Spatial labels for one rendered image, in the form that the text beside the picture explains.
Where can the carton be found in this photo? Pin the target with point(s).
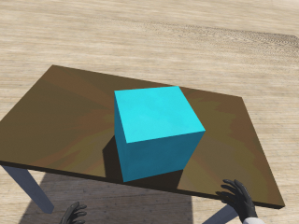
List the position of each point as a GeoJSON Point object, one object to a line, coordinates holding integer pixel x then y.
{"type": "Point", "coordinates": [156, 131]}

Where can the table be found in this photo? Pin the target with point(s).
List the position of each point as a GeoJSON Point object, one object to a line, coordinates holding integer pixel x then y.
{"type": "Point", "coordinates": [65, 125]}

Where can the robot left hand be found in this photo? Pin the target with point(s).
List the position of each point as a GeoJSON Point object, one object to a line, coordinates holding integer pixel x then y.
{"type": "Point", "coordinates": [69, 215]}

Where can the robot right hand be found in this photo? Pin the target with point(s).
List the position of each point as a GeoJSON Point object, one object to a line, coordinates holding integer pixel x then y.
{"type": "Point", "coordinates": [243, 204]}

